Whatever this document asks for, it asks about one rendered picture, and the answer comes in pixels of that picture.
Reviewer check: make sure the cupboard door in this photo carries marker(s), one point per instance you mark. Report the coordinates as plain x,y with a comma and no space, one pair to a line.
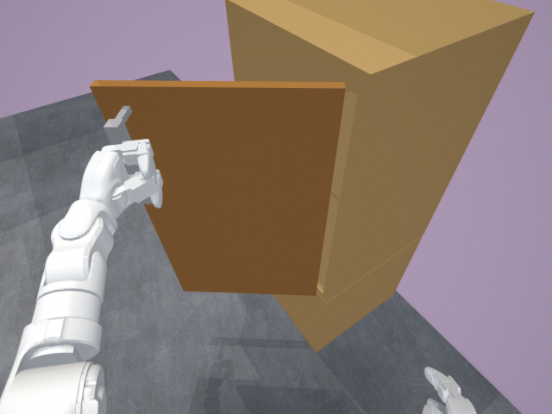
247,169

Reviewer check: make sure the handle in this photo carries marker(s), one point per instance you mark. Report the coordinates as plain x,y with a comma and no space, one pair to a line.
117,133

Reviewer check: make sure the right robot hand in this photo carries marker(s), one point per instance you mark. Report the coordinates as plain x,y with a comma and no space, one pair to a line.
449,392

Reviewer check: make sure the left robot forearm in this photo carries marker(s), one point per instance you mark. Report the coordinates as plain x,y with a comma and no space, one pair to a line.
65,326

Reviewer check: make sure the left robot upper arm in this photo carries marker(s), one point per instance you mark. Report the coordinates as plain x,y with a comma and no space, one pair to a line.
75,388

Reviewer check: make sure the left robot hand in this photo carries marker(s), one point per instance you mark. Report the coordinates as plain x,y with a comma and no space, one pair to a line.
106,179

